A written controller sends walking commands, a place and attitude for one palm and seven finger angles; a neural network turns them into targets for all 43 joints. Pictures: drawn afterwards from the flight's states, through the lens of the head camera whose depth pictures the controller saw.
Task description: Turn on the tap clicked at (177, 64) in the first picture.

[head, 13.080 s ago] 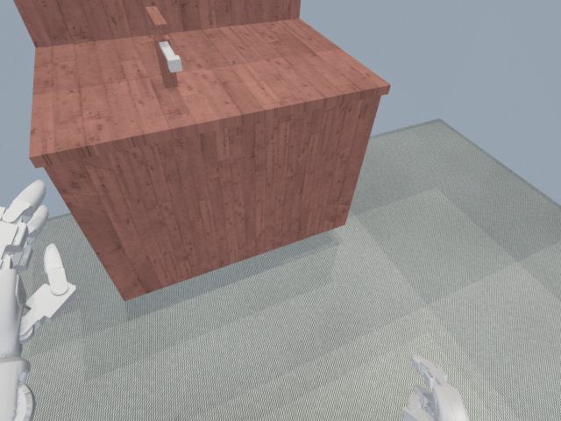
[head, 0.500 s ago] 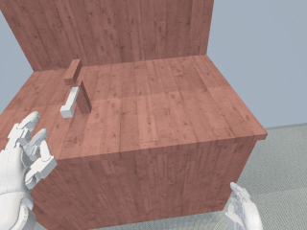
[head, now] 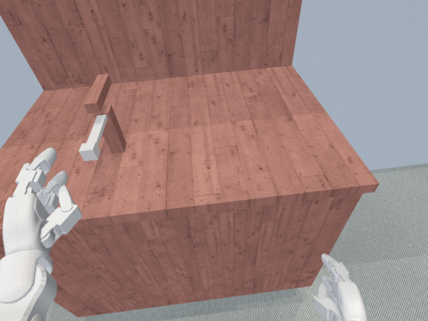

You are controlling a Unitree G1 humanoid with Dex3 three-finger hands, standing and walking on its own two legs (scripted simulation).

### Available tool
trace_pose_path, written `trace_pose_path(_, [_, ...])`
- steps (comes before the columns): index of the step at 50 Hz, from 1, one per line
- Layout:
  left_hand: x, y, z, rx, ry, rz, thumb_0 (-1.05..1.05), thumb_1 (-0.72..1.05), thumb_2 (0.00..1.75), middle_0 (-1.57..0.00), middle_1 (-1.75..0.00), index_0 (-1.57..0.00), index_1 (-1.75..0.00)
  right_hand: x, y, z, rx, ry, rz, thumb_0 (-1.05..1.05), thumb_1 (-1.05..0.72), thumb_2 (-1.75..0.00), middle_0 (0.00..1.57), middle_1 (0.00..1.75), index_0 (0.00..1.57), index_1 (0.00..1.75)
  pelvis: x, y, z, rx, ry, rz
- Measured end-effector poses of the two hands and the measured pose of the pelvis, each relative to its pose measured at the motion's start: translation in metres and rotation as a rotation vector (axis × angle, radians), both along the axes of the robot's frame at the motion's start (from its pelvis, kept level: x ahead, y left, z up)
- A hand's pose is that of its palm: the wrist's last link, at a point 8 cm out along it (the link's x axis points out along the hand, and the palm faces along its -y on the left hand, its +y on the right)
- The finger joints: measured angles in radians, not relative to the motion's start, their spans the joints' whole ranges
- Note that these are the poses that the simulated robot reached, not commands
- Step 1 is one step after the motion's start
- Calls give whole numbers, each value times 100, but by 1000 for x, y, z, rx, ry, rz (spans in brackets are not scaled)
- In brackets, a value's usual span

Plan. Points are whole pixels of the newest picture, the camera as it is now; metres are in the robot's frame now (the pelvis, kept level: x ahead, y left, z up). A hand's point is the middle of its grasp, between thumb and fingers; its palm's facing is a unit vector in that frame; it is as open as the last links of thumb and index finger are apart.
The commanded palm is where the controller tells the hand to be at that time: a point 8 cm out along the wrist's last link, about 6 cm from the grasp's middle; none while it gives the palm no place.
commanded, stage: reach beside the lever's end, fingers flat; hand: left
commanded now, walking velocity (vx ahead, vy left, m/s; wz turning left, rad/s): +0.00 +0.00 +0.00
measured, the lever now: (89, 151) +0.38 +0.32 +0.13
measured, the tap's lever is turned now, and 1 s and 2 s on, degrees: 0 0 0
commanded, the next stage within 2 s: push the lever round in 1.92 s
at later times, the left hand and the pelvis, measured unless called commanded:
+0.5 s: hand (70, 198) +0.24 +0.27 +0.16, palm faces +0.47 -0.88 -0.11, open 7.5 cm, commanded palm +0.21 +0.31 +0.16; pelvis +0.01 +0.02 +0.00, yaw -1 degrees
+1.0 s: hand (69, 182) +0.29 +0.31 +0.14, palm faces +0.51 -0.85 -0.10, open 7.7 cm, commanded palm +0.25 +0.34 +0.14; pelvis +0.00 +0.01 +0.00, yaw -1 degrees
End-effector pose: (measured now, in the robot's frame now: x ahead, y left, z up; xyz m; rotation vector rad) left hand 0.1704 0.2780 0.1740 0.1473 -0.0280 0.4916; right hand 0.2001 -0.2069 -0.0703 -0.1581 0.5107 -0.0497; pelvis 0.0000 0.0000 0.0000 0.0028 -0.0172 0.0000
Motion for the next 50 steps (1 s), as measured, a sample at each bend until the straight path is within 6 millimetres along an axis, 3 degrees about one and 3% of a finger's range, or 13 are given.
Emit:
trace_pose_path(6, [17,4,-1,0,0,-23,1,89,90,-21,-30,-21,-30,0,0,0,-8,16,-15,2,-90,-90,20,30,20,30,7,3,1,3,15,-11])
trace_pose_path(13, [18,20,-7,-10,17,-2,1,89,90,-21,-30,-21,-29,-1,-1,1,-16,27,-39,2,-90,-90,20,30,20,30,14,9,2,0,19,-18])
trace_pose_path(21, [19,30,-12,-16,-2,15,1,89,90,-20,-29,-20,-28,-4,3,-1,-36,39,-34,2,-90,-90,20,30,20,30,11,14,2,-2,15,-10])
trace_pose_path(32, [45,33,-15,-35,8,-9,1,89,90,-19,-26,-19,-25,-10,9,-2,-25,59,-49,2,-90,-90,20,30,20,30,6,17,4,1,19,-16])
trace_pose_path(50, [69,65,-27,-54,35,47,1,89,90,-18,-22,-18,-21,-23,-12,-7,-69,125,-98,1,-90,-90,20,30,20,30,5,13,4,0,32,-21])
